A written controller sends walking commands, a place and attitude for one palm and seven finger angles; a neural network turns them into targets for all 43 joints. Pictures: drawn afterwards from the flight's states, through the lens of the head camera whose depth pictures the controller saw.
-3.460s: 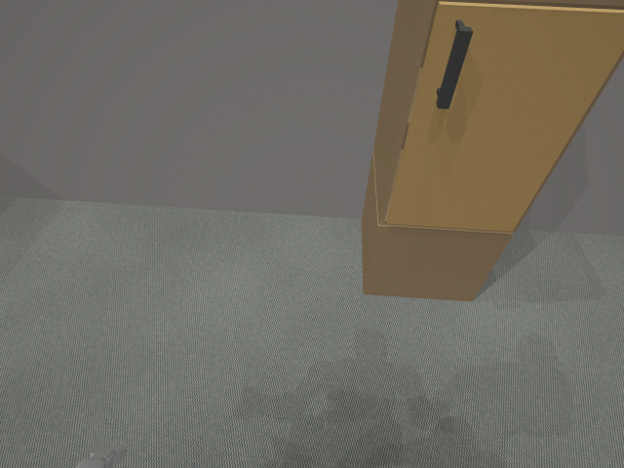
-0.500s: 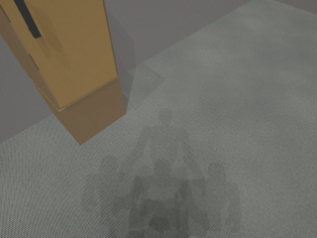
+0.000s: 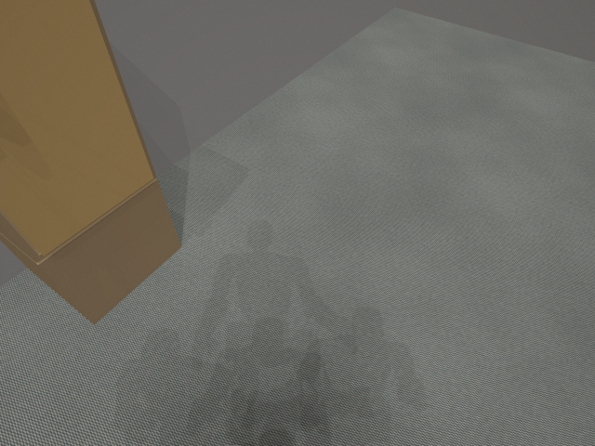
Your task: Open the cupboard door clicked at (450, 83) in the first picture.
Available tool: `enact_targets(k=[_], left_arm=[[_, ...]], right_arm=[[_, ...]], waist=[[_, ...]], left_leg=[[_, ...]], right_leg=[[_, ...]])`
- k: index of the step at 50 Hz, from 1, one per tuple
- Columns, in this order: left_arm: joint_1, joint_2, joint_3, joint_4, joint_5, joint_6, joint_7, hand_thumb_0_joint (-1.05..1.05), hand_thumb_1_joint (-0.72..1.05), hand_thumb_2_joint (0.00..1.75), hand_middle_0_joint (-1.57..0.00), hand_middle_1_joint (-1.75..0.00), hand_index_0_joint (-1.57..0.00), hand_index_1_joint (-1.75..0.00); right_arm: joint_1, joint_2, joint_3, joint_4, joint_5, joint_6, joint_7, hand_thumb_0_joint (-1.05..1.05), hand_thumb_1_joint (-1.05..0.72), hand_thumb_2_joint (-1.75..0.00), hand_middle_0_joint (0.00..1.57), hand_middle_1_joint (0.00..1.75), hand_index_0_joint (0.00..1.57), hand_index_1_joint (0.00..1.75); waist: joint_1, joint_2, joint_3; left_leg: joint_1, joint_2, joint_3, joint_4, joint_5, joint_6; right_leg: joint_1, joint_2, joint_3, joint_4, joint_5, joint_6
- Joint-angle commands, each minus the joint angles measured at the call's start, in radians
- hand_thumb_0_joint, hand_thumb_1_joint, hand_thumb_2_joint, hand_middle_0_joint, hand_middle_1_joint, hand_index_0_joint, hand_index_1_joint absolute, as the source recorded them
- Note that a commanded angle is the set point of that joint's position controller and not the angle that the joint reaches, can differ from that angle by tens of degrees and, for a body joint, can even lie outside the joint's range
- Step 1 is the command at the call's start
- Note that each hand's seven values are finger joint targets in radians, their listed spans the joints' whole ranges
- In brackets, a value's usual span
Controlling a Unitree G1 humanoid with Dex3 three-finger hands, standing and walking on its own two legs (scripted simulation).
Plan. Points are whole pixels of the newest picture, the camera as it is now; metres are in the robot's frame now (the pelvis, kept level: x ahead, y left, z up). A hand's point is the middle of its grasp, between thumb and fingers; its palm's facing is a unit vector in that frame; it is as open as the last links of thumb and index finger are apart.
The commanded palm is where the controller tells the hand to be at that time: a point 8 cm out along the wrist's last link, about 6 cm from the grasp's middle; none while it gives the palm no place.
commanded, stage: walk to a spot facing it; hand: left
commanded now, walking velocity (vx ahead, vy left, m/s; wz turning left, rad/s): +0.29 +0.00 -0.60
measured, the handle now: out of the picture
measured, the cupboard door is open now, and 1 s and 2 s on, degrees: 0 0 0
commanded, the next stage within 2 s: none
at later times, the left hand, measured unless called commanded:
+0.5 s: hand (227, 345) +0.31 +0.16 -0.19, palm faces -0.35 -0.93 -0.13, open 7.4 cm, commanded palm none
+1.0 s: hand (277, 260) +0.49 +0.09 -0.16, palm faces -0.48 -0.84 -0.24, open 7.4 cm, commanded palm none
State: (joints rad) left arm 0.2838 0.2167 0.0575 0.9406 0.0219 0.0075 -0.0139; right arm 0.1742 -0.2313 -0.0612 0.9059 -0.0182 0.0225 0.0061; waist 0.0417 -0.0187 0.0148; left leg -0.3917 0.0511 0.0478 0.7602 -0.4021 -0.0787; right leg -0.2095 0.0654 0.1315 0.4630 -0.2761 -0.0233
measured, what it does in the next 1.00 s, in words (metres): walks ahead, turning right: left foot, then right foot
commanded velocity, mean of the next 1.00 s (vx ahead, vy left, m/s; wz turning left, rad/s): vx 0.23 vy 0.00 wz -0.60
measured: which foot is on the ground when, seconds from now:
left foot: up 0.00-0.04, down 0.06-0.58, up 0.60-1.00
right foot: down 0.00-0.04, up 0.06-0.56, down 0.58-1.00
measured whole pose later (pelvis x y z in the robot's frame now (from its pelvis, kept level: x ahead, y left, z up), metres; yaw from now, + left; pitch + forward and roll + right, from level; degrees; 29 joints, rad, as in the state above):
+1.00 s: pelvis +0.36 -0.06 +0.00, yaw -36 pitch +2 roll +0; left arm 0.29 0.19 0.06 0.97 0.02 -0.05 0.00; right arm 0.05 -0.19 -0.04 0.87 -0.02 -0.01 0.00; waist 0.06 0.01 0.06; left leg -0.58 0.13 0.03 0.85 -0.26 -0.10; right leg -0.18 0.08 0.06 0.48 -0.33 -0.07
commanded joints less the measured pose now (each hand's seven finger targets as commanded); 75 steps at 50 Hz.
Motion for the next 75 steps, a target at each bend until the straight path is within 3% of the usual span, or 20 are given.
enact_targets(k=[1, 3, 4, 7, 11, 22, 26, 28, 29, 30, 34, 37, 48, 51, 53, 54, 55, 60, 68, 75], left_arm=[[-0.087, 0.165, 0.052, -0.090, -0.005, -0.016, 0.007, 0.00, 0.90, 0.90, -0.20, -0.30, -0.20, -0.30], [-0.074, 0.071, 0.036, -0.126, -0.008, -0.019, -0.008, 0.00, 0.90, 0.90, -0.20, -0.30, -0.20, -0.30], [-0.124, 0.108, 0.048, -0.133, 0.003, -0.017, -0.015, 0.00, 0.90, 0.90, -0.20, -0.30, -0.20, -0.30], [-0.067, 0.108, 0.059, -0.065, 0.016, -0.006, -0.044, 0.00, 0.90, 0.90, -0.20, -0.30, -0.20, -0.30], [0.002, 0.046, 0.050, -0.024, 0.013, 0.014, -0.037, 0.00, 0.90, 0.90, -0.20, -0.30, -0.20, -0.30], [-0.301, -0.010, 0.015, -0.092, 0.009, 0.005, -0.046, 0.00, 0.90, 0.90, -0.20, -0.30, -0.20, -0.30], [-0.113, 0.029, 0.030, -0.042, 0.012, -0.019, -0.033, 0.00, 0.90, 0.90, -0.20, -0.30, -0.20, -0.30], [0.129, 0.129, 0.061, 0.025, 0.018, -0.040, -0.022, 0.00, 0.90, 0.90, -0.20, -0.30, -0.20, -0.30], [0.227, 0.232, 0.078, 0.043, 0.010, -0.049, -0.008, 0.00, 0.90, 0.90, -0.20, -0.30, -0.20, -0.30], [0.216, 0.288, 0.088, 0.035, -0.020, -0.040, 0.006, 0.00, 0.90, 0.90, -0.20, -0.30, -0.20, -0.30], [-0.039, 0.158, 0.047, -0.032, -0.019, -0.051, 0.020, 0.00, 0.90, 0.90, -0.20, -0.30, -0.20, -0.30], [-0.077, 0.146, 0.038, -0.027, 0.000, -0.070, 0.018, 0.00, 0.90, 0.90, -0.20, -0.30, -0.20, -0.30], [0.087, 0.149, 0.055, -0.014, -0.001, -0.065, 0.028, 0.00, 0.90, 0.90, -0.20, -0.30, -0.20, -0.30], [0.076, 0.162, 0.062, -0.029, -0.002, -0.045, 0.035, 0.00, 0.90, 0.90, -0.20, -0.30, -0.20, -0.30], [0.015, 0.167, 0.063, -0.048, -0.010, -0.039, 0.040, 0.00, 0.90, 0.90, -0.20, -0.30, -0.20, -0.30], [0.015, 0.128, 0.060, -0.061, -0.026, -0.036, 0.039, 0.00, 0.90, 0.90, -0.20, -0.30, -0.20, -0.30], [0.080, 0.074, 0.046, -0.060, -0.033, -0.040, 0.027, 0.00, 0.90, 0.90, -0.20, -0.30, -0.20, -0.30], [0.012, 0.090, 0.062, -0.056, 0.004, 0.011, 0.003, 0.00, 0.90, 0.90, -0.20, -0.30, -0.20, -0.30], [-0.036, 0.040, 0.062, -0.087, 0.004, 0.056, -0.015, 0.00, 0.90, 0.90, -0.20, -0.30, -0.20, -0.30], [-0.167, 0.028, 0.042, -0.137, 0.003, 0.040, -0.015, 0.00, 0.90, 0.90, -0.20, -0.30, -0.20, -0.30]], right_arm=[[0.152, -0.115, -0.020, -0.038, 0.005, -0.065, -0.026, 0.00, -0.90, -0.90, 0.20, 0.30, 0.20, 0.30], [0.294, -0.275, -0.047, -0.015, -0.009, -0.067, -0.034, 0.00, -0.90, -0.90, 0.20, 0.30, 0.20, 0.30], [0.237, -0.261, -0.041, -0.032, -0.010, -0.061, -0.034, 0.00, -0.90, -0.90, 0.20, 0.30, 0.20, 0.30], [0.099, -0.129, 0.000, -0.048, -0.005, -0.081, -0.036, 0.00, -0.90, -0.90, 0.20, 0.30, 0.20, 0.30], [0.194, -0.078, 0.009, 0.001, 0.003, -0.101, -0.045, 0.00, -0.90, -0.90, 0.20, 0.30, 0.20, 0.30], [0.389, -0.048, 0.005, 0.124, -0.014, -0.093, -0.049, 0.00, -0.90, -0.90, 0.20, 0.30, 0.20, 0.30], [0.331, -0.121, -0.015, 0.113, -0.002, -0.093, -0.045, 0.00, -0.90, -0.90, 0.20, 0.30, 0.20, 0.30], [0.268, -0.119, -0.011, 0.077, 0.012, -0.090, -0.029, 0.00, -0.90, -0.90, 0.20, 0.30, 0.20, 0.30], [0.269, -0.044, 0.002, 0.038, 0.029, -0.091, -0.022, 0.00, -0.90, -0.90, 0.20, 0.30, 0.20, 0.30], [0.208, -0.033, -0.002, -0.004, 0.031, -0.094, -0.032, 0.00, -0.90, -0.90, 0.20, 0.30, 0.20, 0.30], [0.127, -0.037, -0.005, 0.003, -0.002, -0.068, -0.023, 0.00, -0.90, -0.90, 0.20, 0.30, 0.20, 0.30], [0.204, -0.003, -0.006, 0.019, -0.006, -0.039, -0.020, 0.00, -0.90, -0.90, 0.20, 0.30, 0.20, 0.30], [-0.141, -0.022, 0.004, -0.107, -0.001, -0.060, -0.009, 0.00, -0.90, -0.90, 0.20, 0.30, 0.20, 0.30], [-0.152, -0.036, 0.003, -0.118, 0.007, -0.059, -0.018, 0.00, -0.90, -0.90, 0.20, 0.30, 0.20, 0.30], [0.002, -0.079, -0.009, -0.075, 0.005, -0.060, -0.033, 0.00, -0.90, -0.90, 0.20, 0.30, 0.20, 0.30], [0.109, -0.158, -0.025, -0.054, -0.007, -0.066, -0.039, 0.00, -0.90, -0.90, 0.20, 0.30, 0.20, 0.30], [0.189, -0.234, -0.038, -0.031, -0.006, -0.066, -0.038, 0.00, -0.90, -0.90, 0.20, 0.30, 0.20, 0.30], [0.003, -0.092, 0.008, -0.081, -0.007, -0.050, -0.039, 0.00, -0.90, -0.90, 0.20, 0.30, 0.20, 0.30], [0.050, -0.101, -0.013, -0.051, -0.004, -0.046, -0.036, 0.00, -0.90, -0.90, 0.20, 0.30, 0.20, 0.30], [0.121, -0.146, -0.045, -0.007, -0.014, -0.036, -0.024, 0.00, -0.90, -0.90, 0.20, 0.30, 0.20, 0.30]], waist=[[-0.102, -0.036, -0.045], [-0.145, 0.383, -0.064], [-0.135, 0.251, 0.038], [-0.048, 0.149, 0.112], [-0.029, 0.171, 0.071], [-0.110, 0.154, 0.158], [-0.002, 0.200, 0.011], [0.126, 0.143, -0.131], [0.146, -0.098, -0.250], [0.124, -0.127, -0.304], [-0.012, 0.070, 0.014], [-0.090, 0.028, 0.037], [0.021, -0.113, -0.057], [0.016, -0.138, -0.085], [-0.070, -0.108, -0.143], [-0.109, 0.051, -0.227], [-0.105, 0.313, -0.313], [-0.040, 0.202, 0.012], [-0.039, 0.196, 0.001], [-0.088, 0.209, -0.028]], left_leg=[[0.404, 0.011, -0.004, -0.366, 0.115, 0.031], [0.537, 0.466, -0.519, -0.589, -0.255, 0.147], [0.364, 0.494, -0.525, -0.642, -0.331, 0.192], [0.244, 0.329, -0.231, -0.629, -0.103, 0.109], [0.324, 0.231, 0.032, -0.533, 0.410, 0.030], [0.518, 0.281, 0.193, -0.471, 0.805, 0.145], [0.525, 0.285, 0.284, -0.166, 1.310, 0.127], [0.210, 0.262, 0.289, 0.249, 1.010, 0.073], [-0.126, 0.087, 0.245, 0.588, -0.015, 0.021], [-0.275, 0.034, 0.086, 0.795, -0.226, 0.024], [-0.191, 0.158, -0.040, 0.619, 0.061, 0.030], [-0.109, 0.141, -0.019, 0.478, 0.089, 0.010], [-0.232, 0.046, 0.019, 0.054, 0.117, -0.016], [-0.108, 0.001, 0.036, -0.091, 0.109, -0.003], [0.177, 0.005, 0.039, -0.308, 0.302, 0.012], [0.443, 0.189, -0.105, -0.352, 0.617, 0.064], [0.667, 0.496, -0.340, -0.263, 1.122, 0.197], [0.195, 0.351, -0.076, -0.411, 0.690, 0.175], [0.199, 0.326, 0.081, -0.474, 0.381, 0.180], [0.300, 0.371, 0.156, -0.392, 0.508, 0.193]], right_leg=[[-0.241, -0.127, 0.212, 0.018, -0.079, -0.078], [-0.554, 0.016, -0.079, 0.523, -0.320, 0.025], [-0.547, -0.069, -0.047, 0.622, -0.268, 0.027], [-0.493, -0.127, -0.094, 0.735, -0.035, 0.044], [-0.494, -0.105, -0.119, 0.808, 0.096, 0.059], [-0.538, -0.107, -0.300, 0.380, 0.055, 0.028], [-0.223, 0.005, -0.373, 0.211, 0.006, -0.049], [0.279, -0.057, -0.287, 0.078, 0.149, -0.109], [0.549, -0.364, 0.198, 0.044, 0.314, -0.247], [0.579, -0.496, 0.474, -0.061, 0.400, -0.333], [-0.002, -0.368, 0.202, -0.195, 0.179, -0.186], [-0.163, -0.283, 0.056, -0.202, 0.285, -0.174], [0.193, -0.222, 0.130, -0.002, 0.799, -0.149], [0.206, -0.217, 0.170, 0.065, 0.870, -0.130], [0.090, -0.174, 0.144, 0.202, 0.780, -0.071], [-0.096, -0.070, 0.067, 0.365, 0.445, -0.010], [-0.336, 0.013, -0.073, 0.678, -0.349, 0.049], [-0.334, -0.122, -0.106, 0.863, -0.200, 0.086], [-0.349, -0.155, -0.168, 0.727, -0.056, 0.099], [-0.257, -0.141, -0.241, 0.370, -0.127, 0.084]])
